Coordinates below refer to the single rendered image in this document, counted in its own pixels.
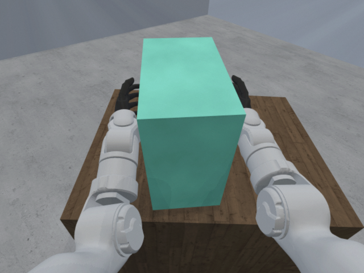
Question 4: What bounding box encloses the robot left hand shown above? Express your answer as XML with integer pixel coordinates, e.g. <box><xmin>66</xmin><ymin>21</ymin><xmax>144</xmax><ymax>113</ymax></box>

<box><xmin>114</xmin><ymin>77</ymin><xmax>140</xmax><ymax>115</ymax></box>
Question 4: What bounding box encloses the right robot upper arm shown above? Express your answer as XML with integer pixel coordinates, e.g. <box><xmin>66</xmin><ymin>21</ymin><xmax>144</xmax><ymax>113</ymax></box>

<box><xmin>256</xmin><ymin>184</ymin><xmax>364</xmax><ymax>273</ymax></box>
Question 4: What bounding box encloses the robot right hand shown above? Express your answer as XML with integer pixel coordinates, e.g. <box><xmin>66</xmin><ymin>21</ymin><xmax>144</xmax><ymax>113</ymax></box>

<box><xmin>231</xmin><ymin>75</ymin><xmax>251</xmax><ymax>108</ymax></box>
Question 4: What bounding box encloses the robot left forearm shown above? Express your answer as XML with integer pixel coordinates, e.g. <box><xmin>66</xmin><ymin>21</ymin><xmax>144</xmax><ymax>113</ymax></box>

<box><xmin>75</xmin><ymin>109</ymin><xmax>140</xmax><ymax>231</ymax></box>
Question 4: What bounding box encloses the carton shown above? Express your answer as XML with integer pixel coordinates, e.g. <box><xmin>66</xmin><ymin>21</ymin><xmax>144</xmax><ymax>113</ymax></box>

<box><xmin>136</xmin><ymin>37</ymin><xmax>246</xmax><ymax>210</ymax></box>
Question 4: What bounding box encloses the robot right forearm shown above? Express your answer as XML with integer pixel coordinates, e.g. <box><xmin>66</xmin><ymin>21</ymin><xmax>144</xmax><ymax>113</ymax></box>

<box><xmin>238</xmin><ymin>108</ymin><xmax>330</xmax><ymax>213</ymax></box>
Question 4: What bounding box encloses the left robot upper arm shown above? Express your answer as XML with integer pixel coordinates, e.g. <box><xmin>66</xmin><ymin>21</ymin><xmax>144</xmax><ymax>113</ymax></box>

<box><xmin>28</xmin><ymin>202</ymin><xmax>144</xmax><ymax>273</ymax></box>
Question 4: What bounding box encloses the pedestal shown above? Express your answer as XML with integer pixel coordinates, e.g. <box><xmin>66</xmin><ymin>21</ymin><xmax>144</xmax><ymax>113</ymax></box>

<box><xmin>60</xmin><ymin>89</ymin><xmax>364</xmax><ymax>273</ymax></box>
